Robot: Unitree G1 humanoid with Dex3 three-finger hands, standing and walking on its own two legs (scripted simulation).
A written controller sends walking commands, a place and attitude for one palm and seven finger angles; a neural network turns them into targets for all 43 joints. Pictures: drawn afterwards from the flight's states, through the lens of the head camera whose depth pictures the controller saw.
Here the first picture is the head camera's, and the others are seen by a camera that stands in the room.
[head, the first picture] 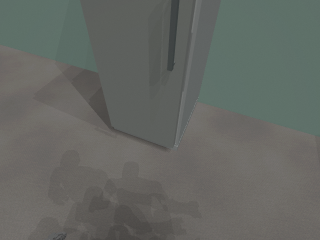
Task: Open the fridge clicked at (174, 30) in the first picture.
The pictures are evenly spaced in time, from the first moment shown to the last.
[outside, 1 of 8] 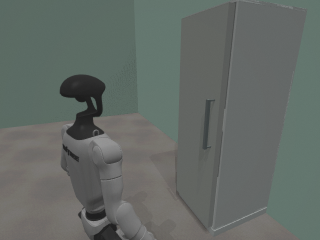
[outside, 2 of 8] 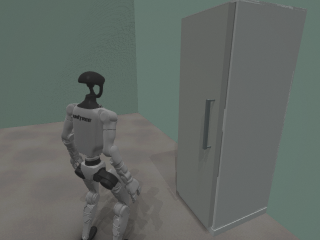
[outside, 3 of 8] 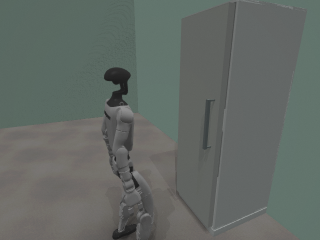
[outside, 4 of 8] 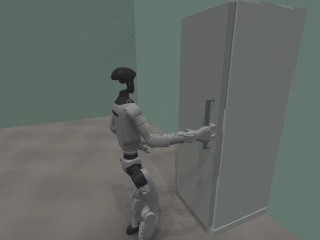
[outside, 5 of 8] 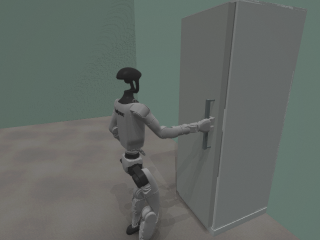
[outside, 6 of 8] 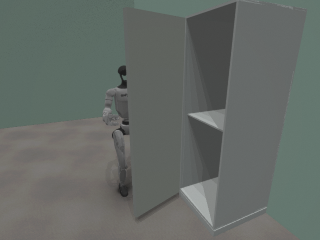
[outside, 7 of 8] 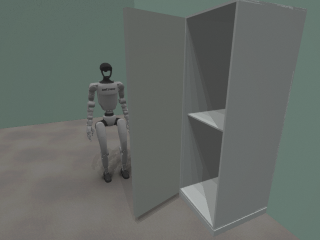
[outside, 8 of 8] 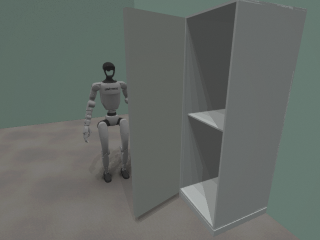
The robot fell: no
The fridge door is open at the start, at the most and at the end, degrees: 0 83 74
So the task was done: yes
